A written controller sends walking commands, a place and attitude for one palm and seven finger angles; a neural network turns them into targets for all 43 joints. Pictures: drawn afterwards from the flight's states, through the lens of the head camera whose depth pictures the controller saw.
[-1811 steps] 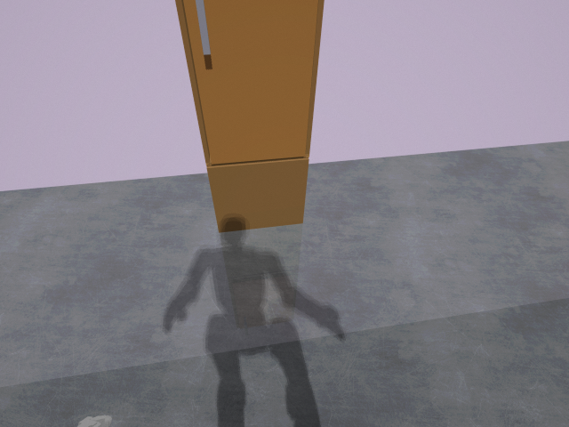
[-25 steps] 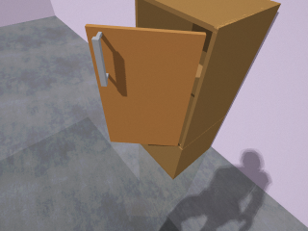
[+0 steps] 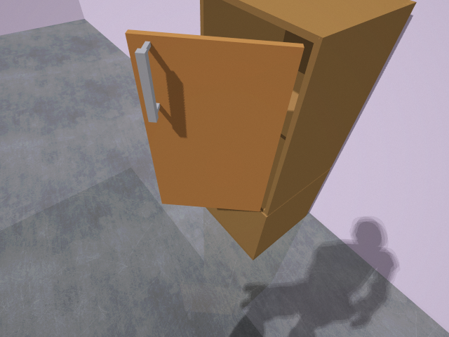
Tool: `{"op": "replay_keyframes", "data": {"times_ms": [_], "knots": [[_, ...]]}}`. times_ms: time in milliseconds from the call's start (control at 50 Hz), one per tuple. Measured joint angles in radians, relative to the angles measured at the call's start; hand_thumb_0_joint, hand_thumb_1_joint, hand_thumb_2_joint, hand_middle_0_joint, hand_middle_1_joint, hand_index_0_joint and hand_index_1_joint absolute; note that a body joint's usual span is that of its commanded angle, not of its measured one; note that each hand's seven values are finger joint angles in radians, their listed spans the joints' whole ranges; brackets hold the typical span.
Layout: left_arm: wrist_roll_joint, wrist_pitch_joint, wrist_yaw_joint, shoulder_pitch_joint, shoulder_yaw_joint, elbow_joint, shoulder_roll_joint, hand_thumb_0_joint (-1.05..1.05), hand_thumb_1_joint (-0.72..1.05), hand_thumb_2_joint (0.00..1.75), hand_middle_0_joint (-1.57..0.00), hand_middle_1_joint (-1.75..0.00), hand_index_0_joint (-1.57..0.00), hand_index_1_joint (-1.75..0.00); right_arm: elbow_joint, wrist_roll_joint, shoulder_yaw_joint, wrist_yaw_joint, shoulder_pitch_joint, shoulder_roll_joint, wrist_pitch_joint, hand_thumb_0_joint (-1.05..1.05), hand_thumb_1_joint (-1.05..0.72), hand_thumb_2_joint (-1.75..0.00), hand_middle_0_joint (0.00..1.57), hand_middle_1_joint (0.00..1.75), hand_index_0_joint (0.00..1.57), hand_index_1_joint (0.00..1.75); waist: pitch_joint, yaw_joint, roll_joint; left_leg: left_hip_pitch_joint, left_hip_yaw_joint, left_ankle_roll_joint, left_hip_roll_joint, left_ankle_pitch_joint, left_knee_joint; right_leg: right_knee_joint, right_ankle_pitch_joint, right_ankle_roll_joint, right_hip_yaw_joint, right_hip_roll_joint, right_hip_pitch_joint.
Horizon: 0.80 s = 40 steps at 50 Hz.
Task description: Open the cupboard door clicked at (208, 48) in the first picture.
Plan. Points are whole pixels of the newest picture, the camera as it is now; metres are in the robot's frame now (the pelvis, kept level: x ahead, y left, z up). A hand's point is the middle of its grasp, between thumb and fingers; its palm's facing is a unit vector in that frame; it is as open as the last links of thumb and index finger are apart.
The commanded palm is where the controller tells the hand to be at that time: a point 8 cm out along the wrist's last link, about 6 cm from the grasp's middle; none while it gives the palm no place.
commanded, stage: raise the hand with hooked fingers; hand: left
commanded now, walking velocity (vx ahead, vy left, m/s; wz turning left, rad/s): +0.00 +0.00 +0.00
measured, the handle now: (150, 84) +0.57 +0.20 +0.15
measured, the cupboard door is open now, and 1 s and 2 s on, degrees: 47 47 47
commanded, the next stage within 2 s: none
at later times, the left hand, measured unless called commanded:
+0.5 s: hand (112, 311) +0.16 +0.19 +0.01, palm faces +0.14 -0.99 -0.08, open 9.5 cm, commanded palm +0.15 +0.24 +0.02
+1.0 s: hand (85, 246) +0.23 +0.23 +0.08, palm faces +0.03 -1.00 -0.06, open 12.5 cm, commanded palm +0.20 +0.28 +0.10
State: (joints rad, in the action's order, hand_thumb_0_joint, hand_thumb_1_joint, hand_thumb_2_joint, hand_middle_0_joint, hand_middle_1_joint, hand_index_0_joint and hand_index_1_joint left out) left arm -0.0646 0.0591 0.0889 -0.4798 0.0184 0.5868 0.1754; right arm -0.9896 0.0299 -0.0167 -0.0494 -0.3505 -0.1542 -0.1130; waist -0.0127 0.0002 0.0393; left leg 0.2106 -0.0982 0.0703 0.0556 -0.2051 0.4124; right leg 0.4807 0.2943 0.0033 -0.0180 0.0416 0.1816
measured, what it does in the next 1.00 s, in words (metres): stands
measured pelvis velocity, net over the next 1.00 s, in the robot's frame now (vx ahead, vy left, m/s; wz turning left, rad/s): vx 0.00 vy -0.02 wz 0.03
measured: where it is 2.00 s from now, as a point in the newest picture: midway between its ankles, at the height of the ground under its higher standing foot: outside the picture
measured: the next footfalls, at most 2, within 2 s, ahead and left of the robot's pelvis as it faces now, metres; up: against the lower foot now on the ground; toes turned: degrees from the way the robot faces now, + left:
none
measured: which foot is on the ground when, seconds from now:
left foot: down 0.00-1.00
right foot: down 0.00-1.00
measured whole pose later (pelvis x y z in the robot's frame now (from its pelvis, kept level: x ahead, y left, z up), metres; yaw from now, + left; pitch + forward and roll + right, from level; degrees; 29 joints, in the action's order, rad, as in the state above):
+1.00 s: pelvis +0.00 -0.02 -0.02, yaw +2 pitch +3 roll -1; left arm -0.37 -0.19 -0.41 -0.21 0.35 0.04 0.36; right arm -0.62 0.07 -0.01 -0.09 -0.28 -0.28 -0.28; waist 0.05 -0.01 -0.02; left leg 0.43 -0.04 0.05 0.00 -0.33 0.70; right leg 0.65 0.37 -0.03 -0.08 -0.02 0.34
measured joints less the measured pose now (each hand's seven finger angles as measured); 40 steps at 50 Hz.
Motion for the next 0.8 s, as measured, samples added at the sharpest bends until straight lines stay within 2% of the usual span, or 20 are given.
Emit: {"op": "replay_keyframes", "data": {"times_ms": [60, 120, 160, 200, 220, 240, 260, 300, 360, 400, 440, 480, 520, 600, 660, 720, 800], "knots": [[-0.075, -0.074, 0.030, -0.025, 0.014, -0.348, 0.035, 0.03, 0.93, 0.89, -0.20, -0.32, -0.20, -0.32, 0.109, 0.018, 0.005, -0.009, -0.023, -0.027, -0.114, 0.02, -0.91, -0.90, 0.21, 0.29, 0.20, 0.30, 0.025, 0.016, -0.001, 0.052, 0.014, -0.003, 0.023, -0.018, 0.062, 0.088, 0.034, -0.015, -0.018, 0.008, 0.068], [-0.111, -0.231, -0.030, 0.072, 0.048, -0.456, 0.024, 0.03, 0.88, 0.87, -0.20, -0.34, -0.20, -0.35, 0.194, 0.002, 0.017, 0.004, 0.017, -0.080, -0.154, 0.02, -0.91, -0.90, 0.21, 0.29, 0.20, 0.30, 0.069, 0.039, -0.051, 0.159, 0.040, -0.006, 0.009, -0.063, 0.185, 0.159, 0.057, -0.009, -0.047, -0.002, 0.142], [-0.140, -0.372, -0.120, 0.126, 0.074, -0.465, 0.016, 0.02, 0.84, 0.86, -0.20, -0.36, -0.20, -0.37, 0.246, -0.008, 0.029, 0.024, 0.064, -0.095, -0.158, 0.02, -0.91, -0.90, 0.21, 0.29, 0.20, 0.30, 0.112, 0.039, -0.053, 0.253, 0.034, -0.014, -0.008, -0.098, 0.276, 0.239, 0.083, -0.015, -0.043, -0.014, 0.234], [-0.165, -0.499, -0.245, 0.155, 0.091, -0.457, 0.014, 0.01, 0.80, 0.84, -0.20, -0.39, -0.20, -0.39, 0.308, -0.011, 0.044, 0.045, 0.110, -0.098, -0.152, 0.01, -0.91, -0.90, 0.21, 0.29, 0.20, 0.30, 0.137, 0.038, -0.041, 0.340, 0.028, -0.017, -0.027, -0.137, 0.371, 0.329, 0.118, -0.027, -0.038, -0.028, 0.323], [-0.171, -0.535, -0.307, 0.158, 0.098, -0.451, 0.018, 0.01, 0.77, 0.83, -0.20, -0.40, -0.20, -0.40, 0.343, -0.009, 0.051, 0.053, 0.130, -0.100, -0.146, 0.01, -0.90, -0.90, 0.21, 0.29, 0.20, 0.30, 0.140, 0.036, -0.033, 0.373, 0.026, -0.016, -0.035, -0.155, 0.414, 0.369, 0.134, -0.031, -0.038, -0.034, 0.356], [-0.175, -0.546, -0.358, 0.153, 0.105, -0.451, 0.024, 0.01, 0.75, 0.82, -0.21, -0.42, -0.20, -0.42, 0.378, -0.005, 0.055, 0.055, 0.146, -0.102, -0.138, 0.01, -0.90, -0.90, 0.21, 0.29, 0.20, 0.30, 0.142, 0.033, -0.025, 0.400, 0.026, -0.018, -0.041, -0.170, 0.449, 0.404, 0.150, -0.036, -0.037, -0.039, 0.383], [-0.181, -0.535, -0.395, 0.139, 0.111, -0.454, 0.031, 0.01, 0.72, 0.81, -0.21, -0.43, -0.21, -0.43, 0.412, 0.000, 0.058, 0.054, 0.159, -0.104, -0.127, 0.01, -0.90, -0.90, 0.21, 0.29, 0.20, 0.30, 0.143, 0.028, -0.017, 0.420, 0.026, -0.024, -0.047, -0.184, 0.478, 0.433, 0.163, -0.044, -0.038, -0.043, 0.404], [-0.201, -0.482, -0.428, 0.094, 0.125, -0.470, 0.043, 0.01, 0.67, 0.79, -0.22, -0.46, -0.22, -0.46, 0.470, 0.007, 0.063, 0.043, 0.175, -0.109, -0.107, 0.01, -0.90, -0.90, 0.20, 0.29, 0.20, 0.30, 0.141, 0.016, -0.008, 0.445, 0.034, -0.031, -0.055, -0.202, 0.517, 0.468, 0.184, -0.053, -0.046, -0.050, 0.425], [-0.218, -0.423, -0.400, 0.017, 0.163, -0.516, 0.055, 0.01, 0.59, 0.77, -0.23, -0.50, -0.23, -0.50, 0.521, 0.008, 0.067, 0.020, 0.178, -0.111, -0.091, 0.01, -0.90, -0.90, 0.20, 0.29, 0.20, 0.30, 0.136, -0.008, -0.009, 0.460, 0.061, -0.048, -0.066, -0.222, 0.548, 0.477, 0.198, -0.066, -0.072, -0.062, 0.423], [-0.221, -0.430, -0.371, -0.016, 0.191, -0.557, 0.065, 0.01, 0.55, 0.75, -0.23, -0.53, -0.23, -0.53, 0.528, 0.004, 0.061, 0.007, 0.171, -0.109, -0.092, 0.01, -0.90, -0.90, 0.20, 0.29, 0.20, 0.30, 0.131, -0.023, -0.015, 0.464, 0.085, -0.056, -0.071, -0.228, 0.557, 0.468, 0.201, -0.072, -0.095, -0.070, 0.412], [-0.231, -0.463, -0.371, -0.012, 0.214, -0.586, 0.080, 0.01, 0.50, 0.73, -0.23, -0.56, -0.23, -0.56, 0.512, 0.002, 0.046, -0.004, 0.165, -0.108, -0.100, 0.01, -0.90, -0.90, 0.20, 0.29, 0.20, 0.30, 0.122, -0.036, -0.024, 0.469, 0.111, -0.063, -0.075, -0.229, 0.565, 0.457, 0.201, -0.077, -0.119, -0.076, 0.402], [-0.247, -0.492, -0.401, 0.025, 0.229, -0.593, 0.096, 0.01, 0.45, 0.71, -0.23, -0.59, -0.23, -0.59, 0.481, 0.005, 0.024, -0.011, 0.163, -0.106, -0.109, 0.01, -0.90, -0.90, 0.20, 0.29, 0.20, 0.30, 0.112, -0.044, -0.036, 0.473, 0.131, -0.069, -0.077, -0.228, 0.568, 0.444, 0.198, -0.082, -0.139, -0.081, 0.394], [-0.265, -0.487, -0.452, 0.084, 0.236, -0.576, 0.115, 0.01, 0.40, 0.69, -0.23, -0.62, -0.23, -0.62, 0.448, 0.012, 0.001, -0.017, 0.161, -0.100, -0.113, 0.01, -0.90, -0.90, 0.20, 0.29, 0.20, 0.30, 0.101, -0.048, -0.050, 0.469, 0.142, -0.073, -0.079, -0.222, 0.561, 0.427, 0.191, -0.083, -0.149, -0.086, 0.383], [-0.286, -0.387, -0.543, 0.185, 0.257, -0.511, 0.162, 0.01, 0.31, 0.65, -0.24, -0.68, -0.24, -0.68, 0.399, 0.021, -0.032, -0.025, 0.141, -0.078, -0.107, 0.01, -0.90, -0.90, 0.21, 0.30, 0.20, 0.30, 0.093, -0.037, -0.067, 0.430, 0.130, -0.076, -0.082, -0.201, 0.506, 0.378, 0.167, -0.078, -0.135, -0.089, 0.352], [-0.314, -0.320, -0.563, 0.210, 0.296, -0.474, 0.182, 0.01, 0.24, 0.62, -0.25, -0.73, -0.25, -0.73, 0.387, 0.022, -0.041, -0.025, 0.112, -0.070, -0.106, 0.01, -0.90, -0.90, 0.21, 0.30, 0.21, 0.30, 0.094, -0.016, -0.072, 0.386, 0.105, -0.072, -0.083, -0.183, 0.449, 0.335, 0.146, -0.070, -0.110, -0.089, 0.324], [-0.338, -0.303, -0.555, 0.210, 0.335, -0.471, 0.182, 0.01, 0.17, 0.59, -0.25, -0.77, -0.25, -0.77, 0.387, 0.023, -0.034, -0.023, 0.075, -0.078, -0.116, 0.02, -0.90, -0.90, 0.21, 0.30, 0.21, 0.30, 0.095, -0.005, -0.071, 0.348, 0.082, -0.065, -0.080, -0.168, 0.400, 0.298, 0.129, -0.063, -0.086, -0.086, 0.298], [-0.347, -0.312, -0.544, 0.210, 0.354, -0.489, 0.172, 0.00, 0.08, 0.55, -0.26, -0.83, -0.26, -0.83, 0.380, 0.029, -0.013, -0.022, 0.041, -0.108, -0.133, 0.02, -0.90, -0.90, 0.21, 0.30, 0.21, 0.30, 0.094, -0.002, -0.069, 0.313, 0.065, -0.053, -0.074, -0.155, 0.360, 0.260, 0.112, -0.054, -0.069, -0.081, 0.268]]}}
